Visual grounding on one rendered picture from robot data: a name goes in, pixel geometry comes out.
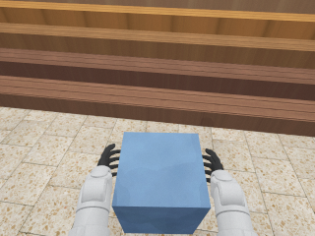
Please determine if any left robot forearm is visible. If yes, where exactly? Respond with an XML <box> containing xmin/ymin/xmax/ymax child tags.
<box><xmin>68</xmin><ymin>165</ymin><xmax>112</xmax><ymax>236</ymax></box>

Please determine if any right robot hand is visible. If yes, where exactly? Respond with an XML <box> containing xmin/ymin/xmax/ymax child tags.
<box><xmin>202</xmin><ymin>148</ymin><xmax>224</xmax><ymax>183</ymax></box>

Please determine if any carton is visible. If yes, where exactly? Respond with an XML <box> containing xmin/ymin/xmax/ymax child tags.
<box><xmin>111</xmin><ymin>132</ymin><xmax>211</xmax><ymax>235</ymax></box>

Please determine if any right robot forearm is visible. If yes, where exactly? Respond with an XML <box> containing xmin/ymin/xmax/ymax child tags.
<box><xmin>210</xmin><ymin>169</ymin><xmax>259</xmax><ymax>236</ymax></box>

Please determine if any left robot hand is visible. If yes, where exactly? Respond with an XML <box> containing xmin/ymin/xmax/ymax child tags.
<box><xmin>97</xmin><ymin>144</ymin><xmax>121</xmax><ymax>177</ymax></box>

